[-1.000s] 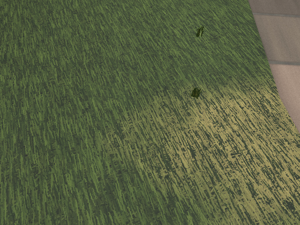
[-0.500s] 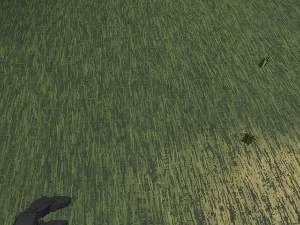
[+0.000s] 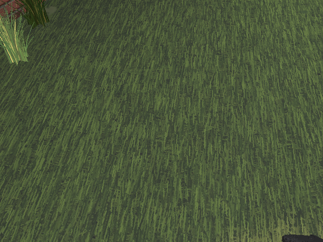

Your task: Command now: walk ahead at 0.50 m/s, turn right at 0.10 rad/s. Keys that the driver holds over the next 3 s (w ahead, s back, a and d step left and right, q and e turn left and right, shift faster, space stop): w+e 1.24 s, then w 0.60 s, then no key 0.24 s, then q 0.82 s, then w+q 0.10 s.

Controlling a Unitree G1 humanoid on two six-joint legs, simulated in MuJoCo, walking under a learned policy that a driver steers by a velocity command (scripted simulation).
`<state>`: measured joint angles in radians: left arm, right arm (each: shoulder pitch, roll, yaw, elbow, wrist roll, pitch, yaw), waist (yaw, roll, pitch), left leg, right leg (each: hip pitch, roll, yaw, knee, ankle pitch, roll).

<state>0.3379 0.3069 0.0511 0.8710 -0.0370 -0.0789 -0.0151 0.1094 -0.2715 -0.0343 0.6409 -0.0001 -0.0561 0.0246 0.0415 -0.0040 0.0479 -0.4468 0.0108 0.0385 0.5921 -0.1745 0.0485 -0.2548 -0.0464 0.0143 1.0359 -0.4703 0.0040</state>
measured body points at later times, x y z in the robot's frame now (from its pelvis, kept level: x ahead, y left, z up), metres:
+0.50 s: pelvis +0.28 -0.05 -0.01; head +0.32 -0.06 +0.43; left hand +0.54 +0.15 -0.10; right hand +0.24 -0.34 -0.14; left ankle +0.10 +0.10 -0.68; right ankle +0.37 -0.14 -0.73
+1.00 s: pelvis +0.57 -0.09 +0.00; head +0.60 -0.10 +0.45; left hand +0.78 +0.12 -0.12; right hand +0.61 -0.42 -0.07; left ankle +0.70 -0.04 -0.73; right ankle +0.38 -0.14 -0.67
